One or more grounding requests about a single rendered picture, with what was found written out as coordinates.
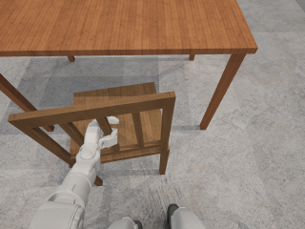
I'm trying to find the table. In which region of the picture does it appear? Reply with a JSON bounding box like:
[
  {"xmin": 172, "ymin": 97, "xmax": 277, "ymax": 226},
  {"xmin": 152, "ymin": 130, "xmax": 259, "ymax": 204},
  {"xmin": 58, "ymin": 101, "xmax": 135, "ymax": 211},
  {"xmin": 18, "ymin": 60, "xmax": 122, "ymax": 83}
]
[{"xmin": 0, "ymin": 0, "xmax": 258, "ymax": 132}]

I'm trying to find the robot left forearm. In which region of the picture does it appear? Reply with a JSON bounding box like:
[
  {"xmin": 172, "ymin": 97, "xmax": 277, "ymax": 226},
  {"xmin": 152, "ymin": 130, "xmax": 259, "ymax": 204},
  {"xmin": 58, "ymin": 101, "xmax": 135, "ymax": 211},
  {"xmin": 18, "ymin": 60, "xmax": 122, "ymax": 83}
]
[{"xmin": 28, "ymin": 142, "xmax": 101, "ymax": 229}]

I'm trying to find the chair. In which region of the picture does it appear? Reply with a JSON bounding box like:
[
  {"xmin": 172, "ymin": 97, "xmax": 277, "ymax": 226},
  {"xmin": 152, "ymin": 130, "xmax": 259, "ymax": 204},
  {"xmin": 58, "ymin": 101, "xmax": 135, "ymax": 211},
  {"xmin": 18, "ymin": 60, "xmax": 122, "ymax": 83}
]
[{"xmin": 8, "ymin": 82, "xmax": 176, "ymax": 187}]

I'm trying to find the robot right foot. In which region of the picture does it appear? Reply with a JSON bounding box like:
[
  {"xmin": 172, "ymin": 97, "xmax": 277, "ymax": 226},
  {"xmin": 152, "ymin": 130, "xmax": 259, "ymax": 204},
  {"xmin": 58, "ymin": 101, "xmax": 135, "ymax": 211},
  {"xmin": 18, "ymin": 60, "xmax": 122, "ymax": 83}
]
[{"xmin": 167, "ymin": 203, "xmax": 179, "ymax": 229}]

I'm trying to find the robot left upper arm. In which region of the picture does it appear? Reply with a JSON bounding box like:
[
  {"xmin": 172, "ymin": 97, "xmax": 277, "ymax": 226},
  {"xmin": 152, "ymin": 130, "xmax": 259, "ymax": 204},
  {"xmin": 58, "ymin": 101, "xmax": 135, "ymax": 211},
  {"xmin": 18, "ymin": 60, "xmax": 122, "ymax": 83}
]
[{"xmin": 30, "ymin": 200, "xmax": 85, "ymax": 229}]

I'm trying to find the robot left thigh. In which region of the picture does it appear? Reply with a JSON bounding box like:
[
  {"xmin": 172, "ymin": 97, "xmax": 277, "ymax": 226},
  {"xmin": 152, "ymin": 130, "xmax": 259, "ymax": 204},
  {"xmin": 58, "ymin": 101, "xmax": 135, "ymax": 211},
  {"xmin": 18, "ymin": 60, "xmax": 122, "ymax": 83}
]
[{"xmin": 108, "ymin": 219, "xmax": 138, "ymax": 229}]

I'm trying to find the robot left hand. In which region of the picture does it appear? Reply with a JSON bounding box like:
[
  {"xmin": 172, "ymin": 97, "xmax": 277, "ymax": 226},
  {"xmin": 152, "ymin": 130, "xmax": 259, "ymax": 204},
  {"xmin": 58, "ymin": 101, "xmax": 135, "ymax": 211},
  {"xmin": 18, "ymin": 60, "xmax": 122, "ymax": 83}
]
[{"xmin": 84, "ymin": 116, "xmax": 119, "ymax": 150}]

